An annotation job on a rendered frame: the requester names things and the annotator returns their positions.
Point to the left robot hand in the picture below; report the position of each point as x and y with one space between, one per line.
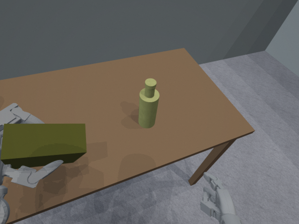
25 176

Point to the sponge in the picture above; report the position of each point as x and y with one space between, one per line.
34 145

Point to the right robot hand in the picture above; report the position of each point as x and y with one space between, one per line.
220 203

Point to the table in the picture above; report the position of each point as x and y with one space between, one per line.
193 115

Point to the left robot forearm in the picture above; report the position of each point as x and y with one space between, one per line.
4 206

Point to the right robot forearm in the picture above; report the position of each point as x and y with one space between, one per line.
230 219

